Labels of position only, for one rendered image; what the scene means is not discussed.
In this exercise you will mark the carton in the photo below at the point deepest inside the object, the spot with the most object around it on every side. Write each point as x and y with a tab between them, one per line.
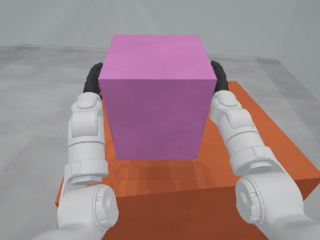
157	91

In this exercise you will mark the right robot hand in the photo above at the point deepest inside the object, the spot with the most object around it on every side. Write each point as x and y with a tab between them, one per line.
222	83

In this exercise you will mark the right robot upper arm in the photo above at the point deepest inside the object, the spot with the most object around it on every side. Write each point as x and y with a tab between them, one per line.
273	203

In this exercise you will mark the left robot forearm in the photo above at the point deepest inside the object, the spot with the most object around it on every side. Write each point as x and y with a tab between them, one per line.
86	144

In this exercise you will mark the left robot hand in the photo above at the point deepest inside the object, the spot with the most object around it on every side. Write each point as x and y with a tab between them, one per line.
92	83

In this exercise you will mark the left robot upper arm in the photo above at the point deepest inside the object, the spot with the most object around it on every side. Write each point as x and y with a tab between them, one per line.
84	213

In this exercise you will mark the right robot forearm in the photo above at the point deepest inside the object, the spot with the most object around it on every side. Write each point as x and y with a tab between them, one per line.
248	154

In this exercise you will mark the pedestal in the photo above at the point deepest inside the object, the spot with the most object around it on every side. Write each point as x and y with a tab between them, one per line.
194	199

